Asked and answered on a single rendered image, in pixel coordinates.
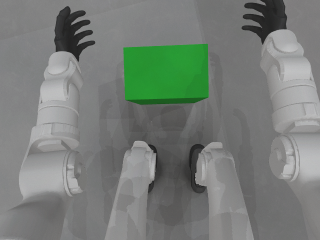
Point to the carton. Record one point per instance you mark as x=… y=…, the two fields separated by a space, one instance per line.
x=167 y=74

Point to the robot right forearm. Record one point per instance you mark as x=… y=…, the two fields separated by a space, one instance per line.
x=291 y=86

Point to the robot left upper arm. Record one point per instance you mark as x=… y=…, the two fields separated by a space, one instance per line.
x=49 y=181

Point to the left robot hand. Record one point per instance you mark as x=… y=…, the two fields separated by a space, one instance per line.
x=65 y=38

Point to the robot right shin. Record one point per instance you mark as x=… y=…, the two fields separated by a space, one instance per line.
x=212 y=145

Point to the robot left forearm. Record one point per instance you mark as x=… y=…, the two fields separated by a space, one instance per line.
x=58 y=109

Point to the robot left shin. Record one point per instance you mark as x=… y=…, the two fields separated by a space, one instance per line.
x=141 y=144

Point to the robot shin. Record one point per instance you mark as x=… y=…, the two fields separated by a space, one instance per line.
x=141 y=144
x=212 y=145

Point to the robot right upper arm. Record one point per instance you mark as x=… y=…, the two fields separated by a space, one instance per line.
x=295 y=158

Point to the right robot hand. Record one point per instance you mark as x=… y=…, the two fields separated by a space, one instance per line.
x=274 y=18

